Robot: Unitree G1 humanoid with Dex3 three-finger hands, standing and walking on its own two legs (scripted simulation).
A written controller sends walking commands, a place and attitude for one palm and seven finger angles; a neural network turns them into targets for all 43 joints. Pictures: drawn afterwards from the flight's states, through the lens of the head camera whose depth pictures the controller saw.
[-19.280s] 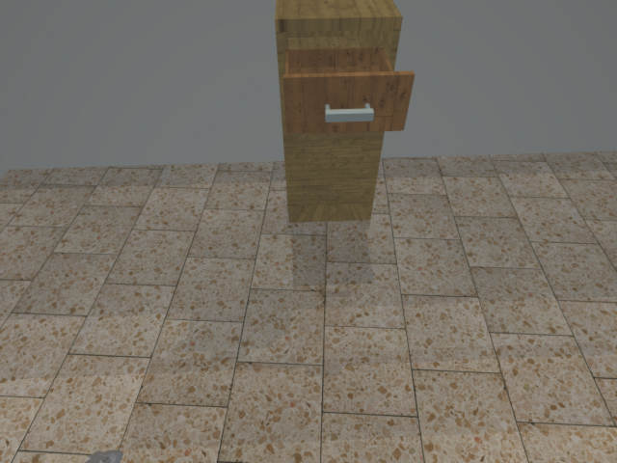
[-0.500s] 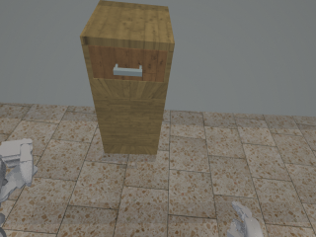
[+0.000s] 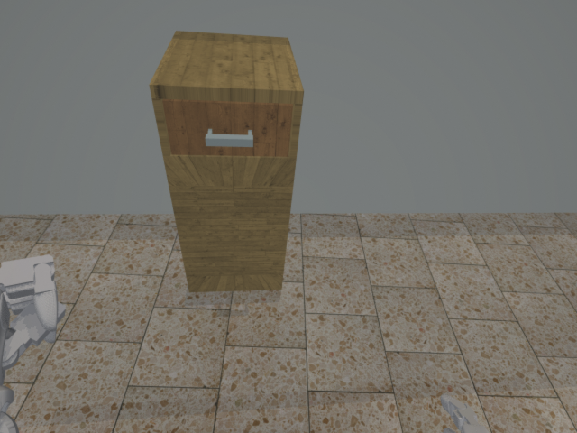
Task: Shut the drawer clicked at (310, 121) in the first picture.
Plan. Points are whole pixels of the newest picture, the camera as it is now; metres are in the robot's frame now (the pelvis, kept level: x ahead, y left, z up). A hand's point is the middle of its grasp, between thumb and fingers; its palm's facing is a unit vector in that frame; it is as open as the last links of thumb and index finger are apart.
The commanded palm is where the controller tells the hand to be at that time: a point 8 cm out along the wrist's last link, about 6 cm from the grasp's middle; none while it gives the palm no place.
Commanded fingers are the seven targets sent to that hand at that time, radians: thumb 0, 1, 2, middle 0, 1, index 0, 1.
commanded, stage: stop stepping back and stand still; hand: left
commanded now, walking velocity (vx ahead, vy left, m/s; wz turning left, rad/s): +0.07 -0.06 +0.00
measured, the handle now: (229, 136) +0.83 +0.18 -0.01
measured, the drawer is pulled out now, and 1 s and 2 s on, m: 0.00 0.00 0.00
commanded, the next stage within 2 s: let the arm hang, fingers relaxed in 0.22 s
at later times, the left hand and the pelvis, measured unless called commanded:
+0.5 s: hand out of the picture +0.14 +0.21 -0.09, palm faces +0.13 -0.93 -0.33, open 3.1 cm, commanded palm none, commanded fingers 0.00 0.90 0.90 -1.00 -1.17 -1.00 -1.17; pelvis -0.02 -0.02 +0.00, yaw +3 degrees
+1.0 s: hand out of the picture -0.07 +0.13 -0.16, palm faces +0.11 -0.98 -0.18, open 6.3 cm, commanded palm none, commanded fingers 0.00 0.90 0.90 -0.20 -0.30 -0.20 -0.30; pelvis -0.01 -0.02 +0.02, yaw +4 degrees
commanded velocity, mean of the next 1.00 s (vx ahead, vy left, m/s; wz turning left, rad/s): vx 0.00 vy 0.00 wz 0.00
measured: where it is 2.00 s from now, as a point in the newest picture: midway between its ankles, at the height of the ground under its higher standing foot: outside the picture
